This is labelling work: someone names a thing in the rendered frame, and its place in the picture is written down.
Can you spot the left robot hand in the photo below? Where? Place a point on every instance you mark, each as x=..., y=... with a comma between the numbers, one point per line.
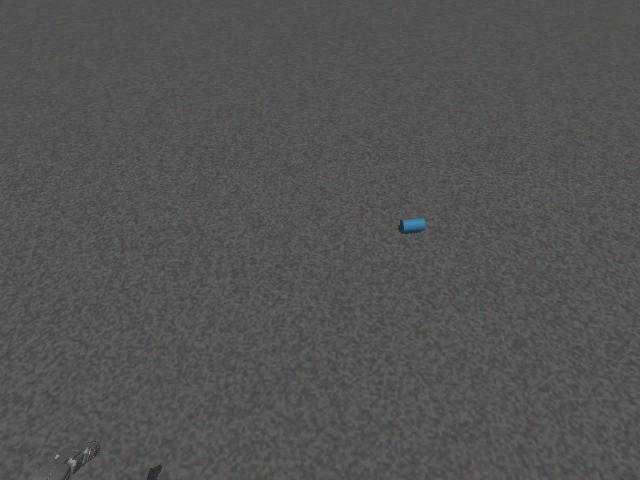
x=68, y=461

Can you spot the can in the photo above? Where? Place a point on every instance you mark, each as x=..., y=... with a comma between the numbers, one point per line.
x=414, y=224

